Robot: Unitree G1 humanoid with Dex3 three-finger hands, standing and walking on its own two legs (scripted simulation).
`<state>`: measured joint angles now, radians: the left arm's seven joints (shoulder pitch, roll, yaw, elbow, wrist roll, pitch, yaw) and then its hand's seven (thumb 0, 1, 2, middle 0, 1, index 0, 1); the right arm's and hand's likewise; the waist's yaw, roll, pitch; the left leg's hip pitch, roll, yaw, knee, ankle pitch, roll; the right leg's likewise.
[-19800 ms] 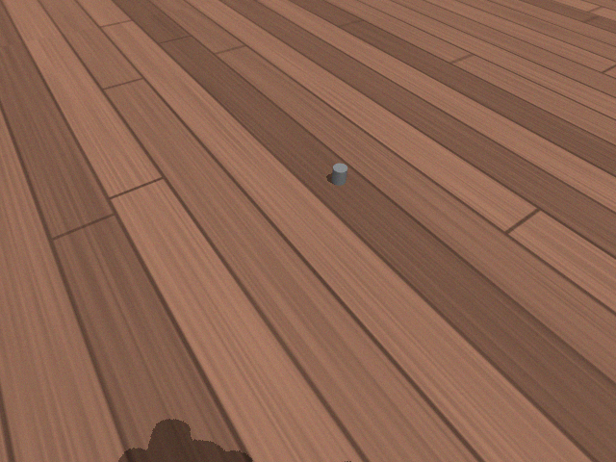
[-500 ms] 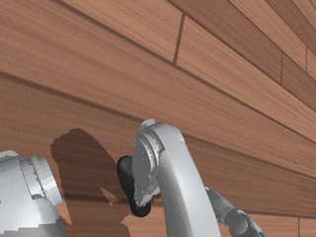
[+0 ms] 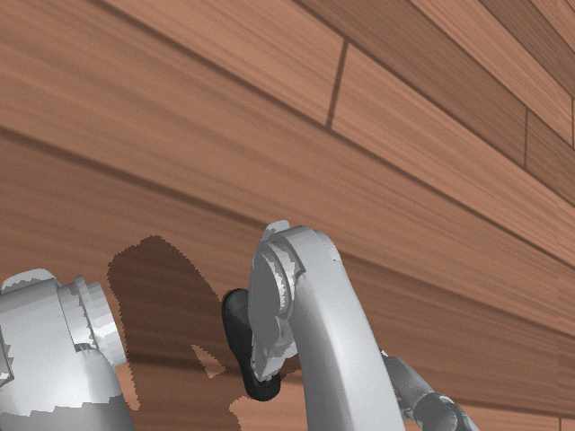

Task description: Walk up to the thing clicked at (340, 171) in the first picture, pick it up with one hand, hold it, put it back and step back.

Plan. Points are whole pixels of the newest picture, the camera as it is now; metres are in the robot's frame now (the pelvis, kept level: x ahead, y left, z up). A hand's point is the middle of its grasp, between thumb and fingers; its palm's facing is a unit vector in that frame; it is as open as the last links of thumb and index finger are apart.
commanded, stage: settle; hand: left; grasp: from above
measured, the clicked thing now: out of the picture +0.44 +0.45 -0.24
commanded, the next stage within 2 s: lift in 0.42 s
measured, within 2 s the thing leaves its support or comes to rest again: neither
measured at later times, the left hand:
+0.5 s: hand out of the picture +0.41 +0.45 -0.13, palm faces -0.44 -0.16 -0.88, open 9.2 cm
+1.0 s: hand out of the picture +0.37 +0.43 -0.03, palm faces -0.44 -0.21 -0.87, open 9.1 cm
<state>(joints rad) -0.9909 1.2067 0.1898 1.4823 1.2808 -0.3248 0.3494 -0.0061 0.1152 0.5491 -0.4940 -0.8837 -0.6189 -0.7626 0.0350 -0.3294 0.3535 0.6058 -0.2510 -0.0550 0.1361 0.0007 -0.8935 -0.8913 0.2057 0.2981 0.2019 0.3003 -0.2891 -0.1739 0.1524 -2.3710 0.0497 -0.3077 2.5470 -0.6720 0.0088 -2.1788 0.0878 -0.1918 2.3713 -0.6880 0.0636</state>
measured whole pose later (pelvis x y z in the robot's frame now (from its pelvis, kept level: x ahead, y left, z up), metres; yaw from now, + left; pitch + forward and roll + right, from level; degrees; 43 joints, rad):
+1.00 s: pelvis -0.01 -0.01 +0.07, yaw +7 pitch +32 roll -11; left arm -0.74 0.93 0.19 0.94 1.03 -0.32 -0.10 -0.01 0.09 0.52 -0.57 -0.80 -0.71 -0.67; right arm 0.13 -0.28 0.11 0.62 -0.08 0.13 0.06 0.00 -0.89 -0.89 0.21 0.30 0.20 0.30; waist -0.16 -0.01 -0.06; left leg -2.23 0.05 -0.16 2.27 -0.63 0.01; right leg -2.09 0.04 -0.10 2.19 -0.68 0.05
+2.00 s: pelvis +0.03 +0.00 +0.38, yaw +15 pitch +15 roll -3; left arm -0.31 0.51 -0.09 0.79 1.00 -0.10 0.08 0.01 0.17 0.48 -0.42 -0.97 -0.60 -0.79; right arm 0.25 -0.25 0.00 0.73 0.04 -0.07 -0.05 0.01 -0.90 -0.89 0.20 0.30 0.20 0.30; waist -0.07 0.04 -0.12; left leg -0.96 0.06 -0.02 1.13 -0.43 0.00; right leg -0.89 0.01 -0.02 1.08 -0.45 0.03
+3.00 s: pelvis +0.09 +0.01 +0.45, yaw +15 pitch +5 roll +0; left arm -0.25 0.41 -0.18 0.67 0.99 0.01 -0.01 0.01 0.15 0.49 -0.45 -0.95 -0.63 -0.77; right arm 0.23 -0.25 -0.04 0.70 0.06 0.03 -0.04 0.01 -0.90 -0.89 0.20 0.30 0.20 0.30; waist -0.01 0.04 -0.06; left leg -0.42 0.04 0.04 0.63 -0.30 -0.01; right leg -0.38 -0.01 0.02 0.63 -0.33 0.02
